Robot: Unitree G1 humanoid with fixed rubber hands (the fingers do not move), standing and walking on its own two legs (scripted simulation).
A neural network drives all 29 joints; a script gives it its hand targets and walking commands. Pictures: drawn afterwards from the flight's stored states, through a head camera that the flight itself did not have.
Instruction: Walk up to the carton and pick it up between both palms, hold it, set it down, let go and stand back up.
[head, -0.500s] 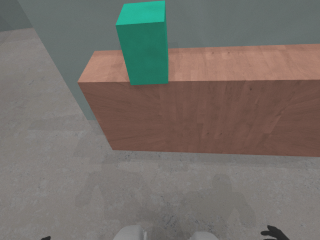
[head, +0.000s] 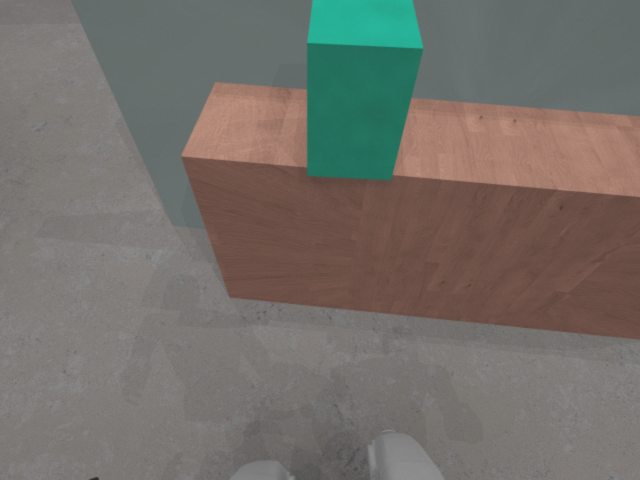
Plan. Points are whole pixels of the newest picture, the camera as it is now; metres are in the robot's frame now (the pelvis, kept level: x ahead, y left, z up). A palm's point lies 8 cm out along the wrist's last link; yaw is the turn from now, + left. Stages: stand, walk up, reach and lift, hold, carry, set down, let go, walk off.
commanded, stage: walk up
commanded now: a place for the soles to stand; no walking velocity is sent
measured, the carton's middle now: (355, 90) +0.77 -0.05 +0.03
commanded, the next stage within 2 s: none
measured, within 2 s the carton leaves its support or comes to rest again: neither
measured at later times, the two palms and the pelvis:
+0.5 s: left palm out of the picture +0.09 +0.28 -0.08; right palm out of the picture +0.09 -0.34 -0.12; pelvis +0.01 -0.03 -0.01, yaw -4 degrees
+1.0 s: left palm out of the picture +0.10 +0.30 -0.10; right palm out of the picture +0.11 -0.32 -0.10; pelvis +0.03 -0.01 -0.01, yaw -4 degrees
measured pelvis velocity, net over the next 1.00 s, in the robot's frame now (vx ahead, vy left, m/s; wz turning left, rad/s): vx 0.03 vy -0.01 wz -0.07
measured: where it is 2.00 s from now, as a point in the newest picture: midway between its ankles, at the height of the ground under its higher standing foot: (331, 479)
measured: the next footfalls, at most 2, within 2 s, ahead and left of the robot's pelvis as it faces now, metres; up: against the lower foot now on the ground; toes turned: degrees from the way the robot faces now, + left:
right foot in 0.28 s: +0.12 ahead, -0.14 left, +0.00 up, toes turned -2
left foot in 0.62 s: +0.07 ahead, +0.09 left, +0.00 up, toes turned +0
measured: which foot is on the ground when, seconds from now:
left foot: down 0.00-0.30, up 0.32-0.60, down 0.62-1.00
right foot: up 0.00-0.26, down 0.28-1.00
